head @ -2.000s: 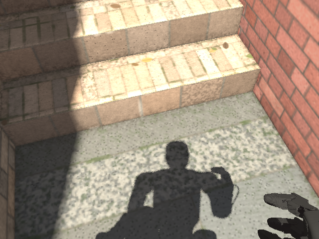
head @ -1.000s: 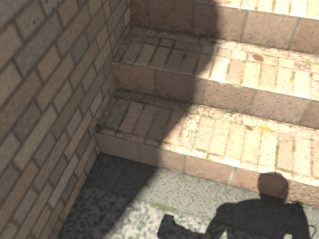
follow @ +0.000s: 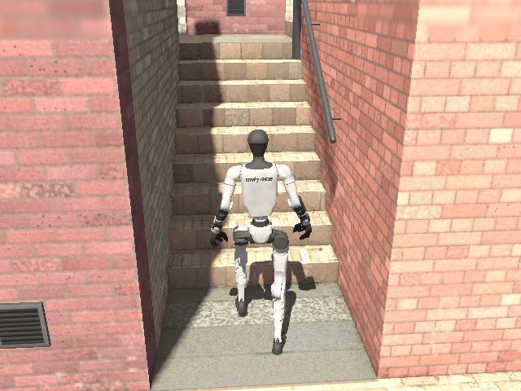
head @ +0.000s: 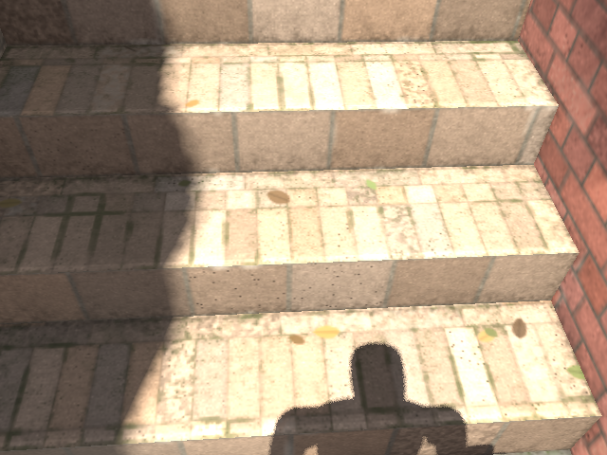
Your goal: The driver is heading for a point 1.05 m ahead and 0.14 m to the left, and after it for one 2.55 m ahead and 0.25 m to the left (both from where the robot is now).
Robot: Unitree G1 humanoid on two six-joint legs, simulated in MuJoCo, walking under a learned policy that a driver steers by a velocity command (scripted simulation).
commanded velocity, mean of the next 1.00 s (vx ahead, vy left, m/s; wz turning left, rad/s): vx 0.97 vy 0.00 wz -0.02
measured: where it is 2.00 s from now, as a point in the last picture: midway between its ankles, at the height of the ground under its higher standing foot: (235, 59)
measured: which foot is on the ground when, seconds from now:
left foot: up 0.00-0.06, down 0.08-0.60, up 0.62-0.90, down 0.92-1.00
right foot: down 0.00-0.10, up 0.12-0.58, down 0.60-0.94, up 0.96-1.00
